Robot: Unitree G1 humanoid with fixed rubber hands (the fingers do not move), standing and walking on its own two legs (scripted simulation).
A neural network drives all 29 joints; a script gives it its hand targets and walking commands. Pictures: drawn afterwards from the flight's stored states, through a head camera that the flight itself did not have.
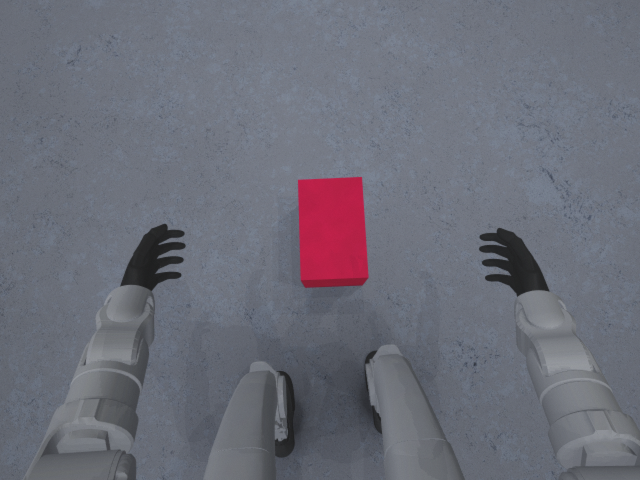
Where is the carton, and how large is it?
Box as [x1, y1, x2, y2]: [298, 177, 368, 287]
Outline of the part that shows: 361,177 298,180 300,273 301,281 305,287 360,285 368,277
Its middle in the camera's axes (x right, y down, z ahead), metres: +0.03 -0.01 +1.03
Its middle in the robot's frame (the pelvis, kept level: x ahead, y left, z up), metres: +0.51 -0.02 -0.61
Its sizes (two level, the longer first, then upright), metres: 0.252 0.160 0.177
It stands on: the floor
